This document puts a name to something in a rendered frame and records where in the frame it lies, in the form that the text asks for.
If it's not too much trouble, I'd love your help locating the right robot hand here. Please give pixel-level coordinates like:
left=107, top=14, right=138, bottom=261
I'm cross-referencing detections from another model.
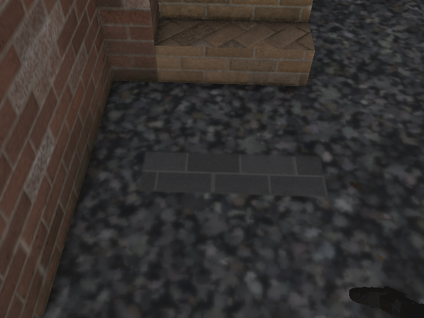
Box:
left=349, top=286, right=424, bottom=318

